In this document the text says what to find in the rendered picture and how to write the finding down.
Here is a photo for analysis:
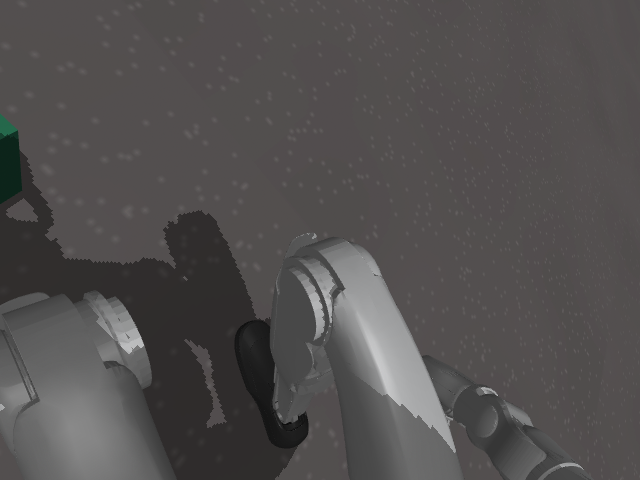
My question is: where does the right robot foot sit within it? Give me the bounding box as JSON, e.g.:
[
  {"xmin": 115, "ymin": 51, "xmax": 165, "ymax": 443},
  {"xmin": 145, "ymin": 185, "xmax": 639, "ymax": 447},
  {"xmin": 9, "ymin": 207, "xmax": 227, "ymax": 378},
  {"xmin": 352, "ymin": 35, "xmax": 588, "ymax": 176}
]
[{"xmin": 234, "ymin": 320, "xmax": 309, "ymax": 449}]

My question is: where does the carton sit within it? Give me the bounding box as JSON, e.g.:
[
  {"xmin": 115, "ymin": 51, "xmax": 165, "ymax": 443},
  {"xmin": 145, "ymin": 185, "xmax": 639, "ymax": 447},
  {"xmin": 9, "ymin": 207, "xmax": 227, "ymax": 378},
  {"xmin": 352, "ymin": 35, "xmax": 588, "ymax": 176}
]
[{"xmin": 0, "ymin": 114, "xmax": 22, "ymax": 204}]

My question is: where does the right robot arm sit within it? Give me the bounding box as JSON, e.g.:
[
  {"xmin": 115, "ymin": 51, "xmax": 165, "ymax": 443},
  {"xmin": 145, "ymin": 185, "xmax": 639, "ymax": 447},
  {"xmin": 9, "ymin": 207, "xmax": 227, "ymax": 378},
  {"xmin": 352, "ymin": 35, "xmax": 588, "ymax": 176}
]
[{"xmin": 453, "ymin": 384, "xmax": 594, "ymax": 480}]

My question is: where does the right robot hand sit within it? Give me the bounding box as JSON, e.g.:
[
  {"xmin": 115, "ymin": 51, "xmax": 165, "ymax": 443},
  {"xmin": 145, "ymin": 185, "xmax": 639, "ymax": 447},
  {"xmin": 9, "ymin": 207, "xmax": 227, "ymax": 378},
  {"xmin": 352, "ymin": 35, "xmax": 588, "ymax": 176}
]
[{"xmin": 421, "ymin": 355, "xmax": 477, "ymax": 426}]

